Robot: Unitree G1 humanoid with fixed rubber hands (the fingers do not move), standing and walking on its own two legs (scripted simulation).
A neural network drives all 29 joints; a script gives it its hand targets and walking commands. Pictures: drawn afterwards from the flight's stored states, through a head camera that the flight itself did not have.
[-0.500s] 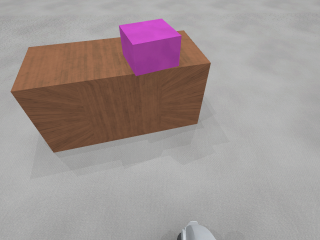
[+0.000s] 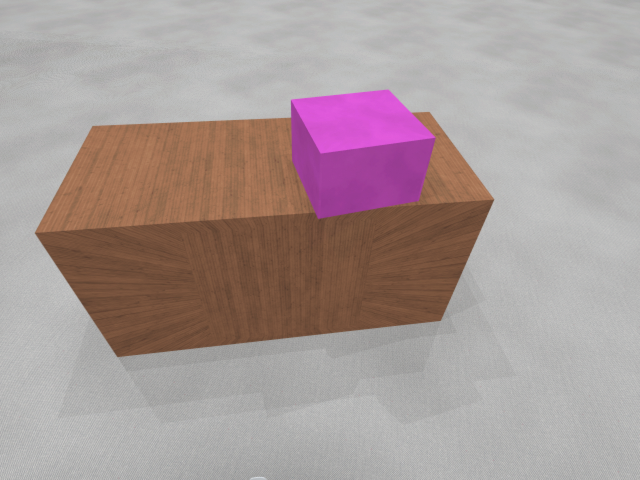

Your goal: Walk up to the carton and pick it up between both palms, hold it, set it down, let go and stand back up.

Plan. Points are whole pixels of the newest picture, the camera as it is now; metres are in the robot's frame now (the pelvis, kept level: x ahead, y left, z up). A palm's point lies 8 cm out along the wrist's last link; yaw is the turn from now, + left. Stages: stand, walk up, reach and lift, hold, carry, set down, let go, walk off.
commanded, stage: walk up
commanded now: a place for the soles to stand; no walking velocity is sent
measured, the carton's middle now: (355, 150) +0.93 -0.05 -0.07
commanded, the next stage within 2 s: none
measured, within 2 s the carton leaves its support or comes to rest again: neither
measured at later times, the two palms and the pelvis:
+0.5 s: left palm (226, 351) +0.36 +0.18 -0.12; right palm out of the picture +0.14 -0.27 -0.12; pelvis +0.24 -0.05 +0.00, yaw -4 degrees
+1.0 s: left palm (234, 327) +0.42 +0.18 -0.14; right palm (483, 293) +0.50 -0.28 -0.11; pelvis +0.38 -0.06 -0.01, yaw -1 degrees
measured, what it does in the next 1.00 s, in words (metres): walks ahead: left foot, then right foot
